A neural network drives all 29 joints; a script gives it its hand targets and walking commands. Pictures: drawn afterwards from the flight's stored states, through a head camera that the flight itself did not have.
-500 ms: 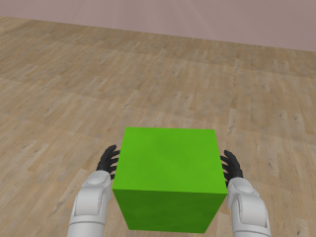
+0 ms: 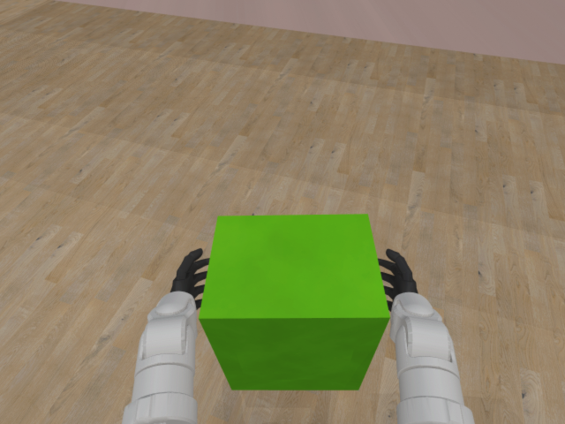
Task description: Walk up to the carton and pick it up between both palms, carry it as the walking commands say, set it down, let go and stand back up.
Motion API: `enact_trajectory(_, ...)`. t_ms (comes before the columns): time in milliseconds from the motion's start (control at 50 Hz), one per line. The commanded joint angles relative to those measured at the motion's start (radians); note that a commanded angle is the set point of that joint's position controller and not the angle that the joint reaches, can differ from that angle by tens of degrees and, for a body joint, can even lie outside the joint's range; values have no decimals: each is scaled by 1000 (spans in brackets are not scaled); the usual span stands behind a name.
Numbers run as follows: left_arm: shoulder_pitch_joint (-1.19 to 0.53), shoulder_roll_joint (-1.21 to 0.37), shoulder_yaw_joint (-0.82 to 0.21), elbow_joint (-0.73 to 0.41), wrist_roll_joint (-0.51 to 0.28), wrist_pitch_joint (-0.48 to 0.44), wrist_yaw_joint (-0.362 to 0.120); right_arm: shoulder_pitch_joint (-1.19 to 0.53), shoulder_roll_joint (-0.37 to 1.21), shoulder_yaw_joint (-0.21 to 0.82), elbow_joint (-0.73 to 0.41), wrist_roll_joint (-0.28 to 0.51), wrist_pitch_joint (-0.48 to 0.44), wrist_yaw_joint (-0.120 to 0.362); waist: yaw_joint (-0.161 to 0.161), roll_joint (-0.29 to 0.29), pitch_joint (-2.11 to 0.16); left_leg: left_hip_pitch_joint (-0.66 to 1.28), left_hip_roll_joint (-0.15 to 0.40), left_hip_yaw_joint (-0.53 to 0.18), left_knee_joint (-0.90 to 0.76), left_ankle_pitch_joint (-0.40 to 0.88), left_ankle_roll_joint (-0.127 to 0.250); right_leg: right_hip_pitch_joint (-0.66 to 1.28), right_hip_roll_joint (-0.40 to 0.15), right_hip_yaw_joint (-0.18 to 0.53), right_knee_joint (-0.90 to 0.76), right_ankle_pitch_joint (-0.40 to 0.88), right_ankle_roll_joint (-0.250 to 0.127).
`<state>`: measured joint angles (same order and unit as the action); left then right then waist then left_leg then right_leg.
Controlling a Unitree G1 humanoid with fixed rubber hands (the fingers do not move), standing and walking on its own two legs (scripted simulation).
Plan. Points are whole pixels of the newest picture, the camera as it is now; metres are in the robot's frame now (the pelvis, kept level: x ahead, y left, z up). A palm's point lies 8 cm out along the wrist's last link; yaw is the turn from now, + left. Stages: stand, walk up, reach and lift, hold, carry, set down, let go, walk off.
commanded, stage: set down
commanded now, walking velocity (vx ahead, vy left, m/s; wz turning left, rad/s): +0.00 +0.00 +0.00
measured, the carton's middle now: (293, 310) +0.31 +0.00 -0.08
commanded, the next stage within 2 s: none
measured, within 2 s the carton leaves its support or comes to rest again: neither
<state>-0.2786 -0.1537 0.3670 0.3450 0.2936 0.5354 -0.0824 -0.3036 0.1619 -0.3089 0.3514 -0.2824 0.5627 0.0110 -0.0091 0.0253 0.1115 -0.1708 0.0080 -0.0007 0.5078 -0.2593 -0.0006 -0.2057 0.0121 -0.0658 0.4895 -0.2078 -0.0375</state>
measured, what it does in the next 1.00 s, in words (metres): lowers itself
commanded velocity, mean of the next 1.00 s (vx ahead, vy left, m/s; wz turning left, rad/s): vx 0.00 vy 0.00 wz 0.00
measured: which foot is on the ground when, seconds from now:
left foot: down 0.00-1.00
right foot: down 0.00-1.00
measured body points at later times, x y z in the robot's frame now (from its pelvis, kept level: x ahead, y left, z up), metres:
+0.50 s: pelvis -0.04 +0.02 -0.04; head +0.10 +0.01 +0.38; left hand +0.33 +0.19 -0.09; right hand +0.34 -0.14 -0.09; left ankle +0.01 +0.12 -0.74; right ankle +0.04 -0.09 -0.74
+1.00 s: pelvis -0.03 +0.01 -0.10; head +0.17 +0.01 +0.30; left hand +0.36 +0.19 -0.18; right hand +0.38 -0.14 -0.18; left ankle +0.01 +0.12 -0.74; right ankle +0.04 -0.09 -0.74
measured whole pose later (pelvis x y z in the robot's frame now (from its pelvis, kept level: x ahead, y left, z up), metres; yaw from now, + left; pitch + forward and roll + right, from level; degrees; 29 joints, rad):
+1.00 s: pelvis -0.03 +0.01 -0.10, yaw +1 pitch +33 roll +0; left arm -0.56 -0.12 0.50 0.44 0.25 0.29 -0.08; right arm -0.63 0.15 -0.44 0.50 -0.28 0.29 0.02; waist -0.01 0.01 -0.14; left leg -1.29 -0.04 -0.01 1.13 -0.41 0.01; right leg -1.33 0.03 0.00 1.11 -0.36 -0.02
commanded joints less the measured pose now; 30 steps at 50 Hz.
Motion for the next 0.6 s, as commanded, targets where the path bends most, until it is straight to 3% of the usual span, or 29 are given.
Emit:
enact_trajectory(0,-545,-711,-481,58,-124,-91,-187,-456,891,462,70,135,-93,172,27,-104,-396,-112,-87,-100,-27,146,62,168,53,157,1,232,43)
enact_trajectory(40,-510,-701,-447,92,-117,-115,-204,-460,877,473,60,127,-104,169,39,-121,-397,-203,-100,-78,-6,155,58,191,36,169,27,334,50)
enact_trajectory(60,-511,-724,-456,119,-105,-115,-213,-442,901,467,62,123,-121,162,29,-51,-448,-195,-105,-87,10,131,59,151,32,175,34,274,37)
enact_trajectory(80,-476,-719,-454,116,-112,-132,-210,-457,854,474,54,133,-136,159,41,-22,-448,-203,-97,-91,9,186,50,172,30,179,42,344,31)
enact_trajectory(100,-508,-675,-430,98,-95,-131,-207,-455,873,436,98,114,-136,161,61,-49,-422,-197,-100,-83,21,182,57,118,46,176,38,282,40)
enact_trajectory(120,-586,-672,-453,92,-101,-144,-215,-432,891,396,156,105,-140,163,8,-16,-360,-237,-94,-90,10,130,57,75,37,168,33,232,36)
enact_trajectory(140,-607,-645,-404,87,-96,-168,-219,-518,879,417,136,112,-165,170,65,-53,-381,-265,-98,-75,48,114,60,53,37,176,52,206,39)
enact_trajectory(160,-597,-648,-364,155,-60,-166,-220,-505,892,395,174,82,-168,165,57,-56,-364,-318,-89,-72,46,43,68,30,24,182,54,131,32)
enact_trajectory(180,-583,-720,-416,148,-78,-177,-222,-517,881,414,141,79,-186,169,21,-45,-414,-273,-93,-86,56,78,64,12,47,166,81,131,18)
enact_trajectory(200,-611,-701,-396,162,-67,-180,-227,-508,880,357,178,64,-188,161,4,-28,-386,-347,-100,-79,74,102,57,-22,46,162,85,165,26)
enact_trajectory(220,-586,-755,-408,195,-74,-185,-228,-496,834,352,176,51,-208,173,-25,31,-398,-334,-96,-85,86,122,39,-71,59,144,117,143,10)
enact_trajectory(240,-653,-725,-437,120,-94,-214,-232,-531,882,391,191,85,-223,180,42,-19,-480,-338,-100,-66,120,132,44,-52,64,152,121,149,17)
enact_trajectory(260,-707,-743,-465,132,-100,-225,-235,-585,828,379,160,92,-245,184,0,35,-487,-372,-97,-73,134,120,34,-114,69,140,144,139,8)
enact_trajectory(280,-719,-752,-442,183,-96,-234,-237,-611,850,373,180,81,-257,182,-4,16,-506,-397,-96,-76,162,117,43,-125,70,132,168,140,8)
enact_trajectory(300,-718,-725,-409,184,-74,-238,-225,-665,875,391,194,96,-264,192,44,50,-546,-391,-97,-79,169,41,47,-162,60,154,176,44,-1)
enact_trajectory(320,-719,-773,-479,159,-101,-238,-233,-652,862,423,132,113,-266,195,11,26,-635,-377,-105,-64,187,135,36,-129,79,125,190,140,10)
enact_trajectory(340,-670,-785,-464,209,-86,-225,-221,-629,848,420,174,101,-257,209,21,55,-654,-368,-95,-73,184,89,31,-164,78,118,213,78,0)
enact_trajectory(360,-679,-768,-419,243,-85,-228,-231,-727,830,417,121,96,-265,204,7,-37,-614,-445,-99,-76,222,70,39,-202,86,112,236,67,14)
enact_trajectory(380,-721,-794,-436,245,-79,-233,-223,-731,848,421,152,102,-269,209,30,31,-635,-437,-94,-76,209,73,32,-250,75,126,245,49,0)
enact_trajectory(400,-751,-766,-417,205,-74,-232,-219,-762,862,418,161,96,-257,216,37,-35,-625,-464,-98,-77,212,1,37,-253,87,118,251,-22,13)
enact_trajectory(420,-790,-774,-407,190,-77,-242,-224,-770,883,408,188,89,-253,222,21,-29,-628,-488,-101,-71,224,-1,39,-271,79,121,264,-18,15)
enact_trajectory(440,-762,-793,-396,243,-64,-228,-218,-786,868,399,193,91,-257,238,34,-1,-620,-472,-97,-80,227,-4,37,-351,80,115,296,-37,2)
enact_trajectory(460,-827,-836,-424,234,-89,-219,-223,-818,840,384,177,92,-258,244,-7,-9,-708,-460,-91,-93,239,-61,27,-370,91,109,310,-78,2)
enact_trajectory(480,-814,-786,-437,224,-88,-216,-230,-751,885,396,221,102,-243,232,38,5,-696,-470,-100,-57,254,-16,28,-332,78,119,285,-51,7)
enact_trajectory(500,-831,-786,-409,209,-85,-218,-239,-800,894,400,205,90,-244,237,23,-52,-710,-516,-112,-46,283,-17,31,-364,83,111,301,-56,20)
enact_trajectory(520,-865,-825,-460,155,-100,-224,-235,-745,906,368,237,72,-245,249,-42,-14,-770,-461,-107,-77,298,34,28,-421,95,94,346,-4,9)
enact_trajectory(540,-863,-850,-474,191,-105,-210,-225,-702,884,319,276,69,-243,252,-47,53,-770,-443,-98,-87,277,36,7,-461,99,90,344,3,-7)
enact_trajectory(560,-787,-829,-460,221,-83,-204,-229,-727,869,367,224,80,-246,255,10,58,-792,-457,-107,-70,304,139,2,-455,99,99,360,80,-3)
enact_trajectory(580,-773,-838,-447,240,-91,-200,-223,-742,858,353,225,68,-241,263,-26,6,-803,-500,-107,-89,317,109,7,-467,115,87,385,52,6)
